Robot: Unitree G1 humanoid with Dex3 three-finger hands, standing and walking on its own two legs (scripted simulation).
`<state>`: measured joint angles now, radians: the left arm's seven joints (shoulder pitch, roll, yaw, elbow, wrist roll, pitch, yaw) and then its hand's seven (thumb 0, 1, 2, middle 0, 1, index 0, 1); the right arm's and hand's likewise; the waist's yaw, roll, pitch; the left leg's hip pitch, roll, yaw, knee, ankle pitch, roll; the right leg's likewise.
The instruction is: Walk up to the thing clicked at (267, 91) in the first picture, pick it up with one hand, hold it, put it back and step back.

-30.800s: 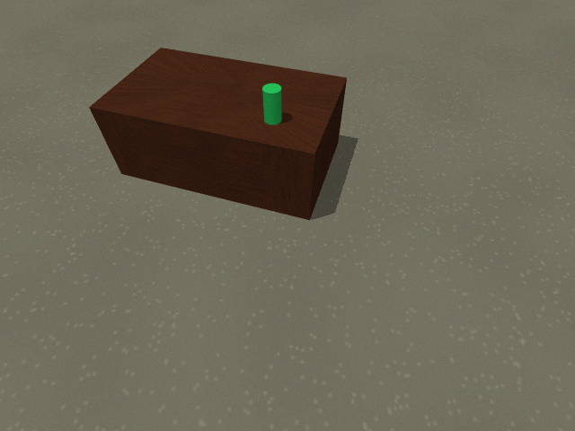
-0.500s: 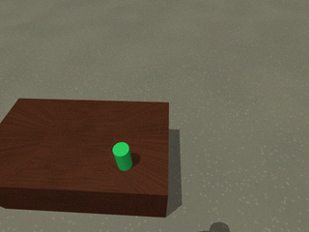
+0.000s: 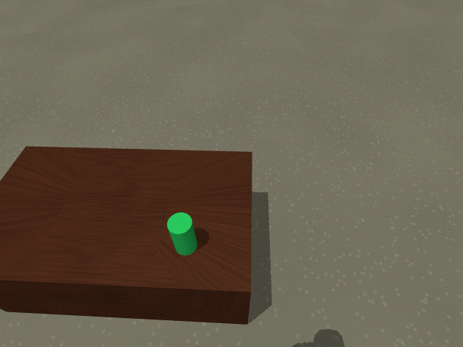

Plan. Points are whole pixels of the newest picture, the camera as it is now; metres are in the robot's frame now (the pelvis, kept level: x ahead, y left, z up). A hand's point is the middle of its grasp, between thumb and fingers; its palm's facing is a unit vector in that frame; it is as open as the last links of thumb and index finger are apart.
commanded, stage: stand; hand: left
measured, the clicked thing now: (183, 234) +0.49 +0.18 -0.32
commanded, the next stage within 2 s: step back in 0.68 s
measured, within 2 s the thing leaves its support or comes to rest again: neither
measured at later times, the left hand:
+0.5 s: hand out of the picture +0.08 +0.25 -0.15, palm faces -0.03 -0.94 -0.35, open 7.4 cm
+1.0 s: hand out of the picture +0.10 +0.31 -0.18, palm faces -0.04 -0.93 -0.37, open 7.4 cm
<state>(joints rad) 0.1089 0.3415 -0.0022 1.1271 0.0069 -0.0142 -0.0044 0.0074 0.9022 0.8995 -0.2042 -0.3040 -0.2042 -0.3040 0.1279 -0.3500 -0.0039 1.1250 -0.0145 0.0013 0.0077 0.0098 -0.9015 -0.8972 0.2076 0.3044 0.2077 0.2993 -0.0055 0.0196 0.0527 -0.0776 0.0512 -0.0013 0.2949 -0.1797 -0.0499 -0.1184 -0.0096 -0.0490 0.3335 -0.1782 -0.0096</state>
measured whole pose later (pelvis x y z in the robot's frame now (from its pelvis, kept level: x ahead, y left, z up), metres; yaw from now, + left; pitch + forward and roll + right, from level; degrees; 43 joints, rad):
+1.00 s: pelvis -0.05 +0.05 -0.03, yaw -1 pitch -1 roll +0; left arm 0.02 0.40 0.05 0.92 0.01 0.05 0.01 0.01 0.90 0.90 -0.20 -0.30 -0.21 -0.30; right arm 0.13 -0.41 -0.07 0.97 -0.02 0.03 0.01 0.01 -0.90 -0.90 0.21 0.30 0.21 0.30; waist -0.02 -0.04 0.19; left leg -0.26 -0.02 -0.01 0.64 -0.35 0.02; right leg -0.38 -0.06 0.02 0.67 -0.29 0.01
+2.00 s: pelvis -0.29 +0.05 -0.02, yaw -2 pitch -3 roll -1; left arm 0.17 0.40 0.09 0.82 0.01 0.07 0.01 0.01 0.90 0.90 -0.20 -0.30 -0.20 -0.30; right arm 0.16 -0.36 -0.04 0.86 -0.03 0.03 0.00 0.01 -0.90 -0.90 0.21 0.30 0.21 0.30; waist 0.01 -0.03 0.17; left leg -0.30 0.02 -0.01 0.57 -0.23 0.02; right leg -0.45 0.11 0.15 1.20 -0.50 0.02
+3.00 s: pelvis -0.64 +0.01 -0.02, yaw -2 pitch -3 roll +1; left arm 0.21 0.35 0.06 0.91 0.04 0.02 0.00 0.01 0.90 0.90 -0.21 -0.30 -0.21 -0.30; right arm 0.18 -0.43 -0.06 0.90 -0.02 0.06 0.00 0.01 -0.90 -0.90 0.21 0.30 0.21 0.30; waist 0.03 0.05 0.11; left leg -0.48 -0.08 -0.13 1.08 -0.42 -0.02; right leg -0.30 -0.02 0.01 0.65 -0.31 -0.03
